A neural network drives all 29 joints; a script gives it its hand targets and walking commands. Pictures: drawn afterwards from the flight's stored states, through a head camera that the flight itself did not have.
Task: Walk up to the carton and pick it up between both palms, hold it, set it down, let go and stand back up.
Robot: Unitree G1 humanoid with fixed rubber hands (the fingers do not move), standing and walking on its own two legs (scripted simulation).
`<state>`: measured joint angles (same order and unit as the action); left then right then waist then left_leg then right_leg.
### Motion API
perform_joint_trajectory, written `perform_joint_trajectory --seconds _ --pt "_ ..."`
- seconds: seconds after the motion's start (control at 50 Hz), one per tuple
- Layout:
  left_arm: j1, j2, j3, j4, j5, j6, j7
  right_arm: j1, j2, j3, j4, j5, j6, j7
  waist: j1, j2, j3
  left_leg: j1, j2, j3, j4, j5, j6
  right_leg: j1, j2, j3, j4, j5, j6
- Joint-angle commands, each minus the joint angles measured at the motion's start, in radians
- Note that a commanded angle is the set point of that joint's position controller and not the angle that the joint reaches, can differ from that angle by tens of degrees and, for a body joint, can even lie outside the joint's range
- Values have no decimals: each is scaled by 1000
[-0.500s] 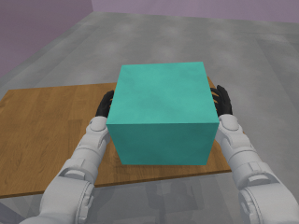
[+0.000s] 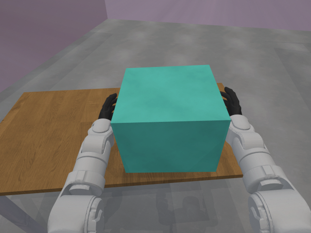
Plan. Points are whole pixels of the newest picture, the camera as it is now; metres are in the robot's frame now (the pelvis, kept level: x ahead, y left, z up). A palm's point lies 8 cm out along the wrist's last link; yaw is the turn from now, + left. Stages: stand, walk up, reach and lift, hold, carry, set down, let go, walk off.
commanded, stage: reach and lift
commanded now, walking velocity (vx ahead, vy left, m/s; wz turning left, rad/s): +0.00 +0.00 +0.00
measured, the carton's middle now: (168, 117) +0.41 -0.01 +0.11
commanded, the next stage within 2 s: hold in 1.16 s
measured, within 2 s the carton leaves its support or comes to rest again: neither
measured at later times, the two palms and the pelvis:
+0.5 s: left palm (103, 121) +0.38 +0.16 +0.13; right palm (231, 112) +0.39 -0.17 +0.15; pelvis +0.02 +0.00 +0.00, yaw +2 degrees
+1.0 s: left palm (94, 116) +0.37 +0.18 +0.16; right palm (228, 104) +0.39 -0.16 +0.18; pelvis +0.00 +0.00 +0.00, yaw +1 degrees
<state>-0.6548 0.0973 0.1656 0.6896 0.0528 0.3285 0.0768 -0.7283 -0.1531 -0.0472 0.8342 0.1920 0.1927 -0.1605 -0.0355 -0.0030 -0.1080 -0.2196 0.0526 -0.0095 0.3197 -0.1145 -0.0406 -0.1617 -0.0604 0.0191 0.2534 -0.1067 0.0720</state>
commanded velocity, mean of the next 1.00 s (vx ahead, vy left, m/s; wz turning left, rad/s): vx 0.00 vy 0.00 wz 0.00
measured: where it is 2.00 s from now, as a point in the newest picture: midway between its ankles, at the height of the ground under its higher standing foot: outside the picture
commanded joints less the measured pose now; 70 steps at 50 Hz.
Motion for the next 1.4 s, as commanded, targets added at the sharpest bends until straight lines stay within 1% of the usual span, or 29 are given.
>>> perform_joint_trajectory --seconds 0.0,0.06,0.1,0.16,0.28,0.38,0.46,0.52,0.6,0.7,0.74,0.82,0.88,0.98,1.06,1.14,1.2,1.3,1.38 --pt "-889 -794 -419 -409 -101 -84 -130 -819 811 369 -395 69 -55 130 -24 -11 -471 236 -108 22 4 126 2 79 126 -53 -27 56 -24" --pt "-871 -794 -438 -431 -106 -64 -127 -797 802 371 -400 79 -39 126 -39 4 -462 250 -111 17 11 138 -3 73 124 -54 -28 68 -25" --pt "-853 -795 -449 -459 -110 -50 -128 -785 797 381 -424 91 -30 122 -42 11 -464 264 -112 14 17 165 -7 82 125 -55 -26 92 -26" --pt "-832 -795 -465 -506 -111 -27 -127 -758 782 391 -439 110 -14 121 -45 36 -462 288 -113 6 29 210 -18 84 128 -55 -23 120 -31" --pt "-744 -800 -520 -651 -121 22 -123 -683 746 450 -544 169 14 113 -48 79 -494 359 -113 -12 73 385 -46 115 139 -59 -7 255 -39" --pt "-676 -780 -549 -752 -122 67 -125 -631 718 494 -645 203 44 103 -43 77 -481 384 -115 -21 91 459 -58 136 146 -60 1 325 -38" --pt "-641 -754 -551 -789 -118 99 -135 -627 707 519 -717 219 69 94 -35 50 -446 361 -121 -20 84 439 -50 151 144 -54 3 340 -31" --pt "-635 -731 -532 -782 -113 117 -147 -649 710 528 -754 219 87 87 -25 9 -426 329 -126 -16 67 382 -32 165 137 -47 1 327 -23" --pt "-666 -709 -504 -758 -110 125 -165 -690 731 525 -767 204 105 80 -14 -34 -414 291 -134 -7 41 286 -7 169 127 -38 -3 280 -12" --pt "-718 -696 -465 -694 -101 127 -179 -728 754 493 -711 175 118 80 -9 -52 -414 259 -134 3 13 179 15 145 120 -35 -14 189 -7" --pt "-745 -698 -454 -665 -99 127 -181 -738 754 471 -671 161 122 82 -11 -47 -407 249 -132 7 2 141 19 129 119 -37 -20 139 -9" --pt "-779 -715 -442 -620 -92 134 -181 -755 745 426 -584 147 123 95 -17 -12 -393 252 -123 12 -9 103 12 93 124 -46 -31 56 -23" --pt "-805 -734 -443 -593 -88 144 -177 -777 729 389 -529 142 118 109 -27 26 -386 262 -116 13 -12 84 1 67 127 -55 -38 5 -37" --pt "-832 -774 -477 -626 -103 152 -155 -802 703 370 -505 164 105 128 -37 90 -432 312 -106 5 13 160 -29 55 141 -66 -32 25 -57" --pt "-829 -789 -501 -675 -118 158 -139 -800 691 385 -528 195 102 133 -37 115 -469 346 -104 -5 42 256 -46 60 151 -68 -25 91 -61" --pt "-789 -780 -508 -711 -122 171 -132 -778 685 413 -579 224 114 128 -32 102 -473 357 -106 -12 63 332 -51 82 156 -63 -19 164 -57" --pt "-756 -759 -497 -724 -119 185 -138 -767 687 435 -621 239 131 117 -27 71 -454 340 -112 -11 64 342 -44 109 155 -56 -18 200 -49" --pt "-716 -713 -464 -744 -109 205 -159 -762 709 477 -704 258 162 92 -9 2 -442 299 -129 -3 57 328 -21 173 146 -39 -12 266 -28" --pt "-721 -675 -437 -759 -102 211 -178 -768 739 508 -753 261 187 71 4 -49 -448 265 -141 2 46 280 3 212 136 -25 -3 298 -7"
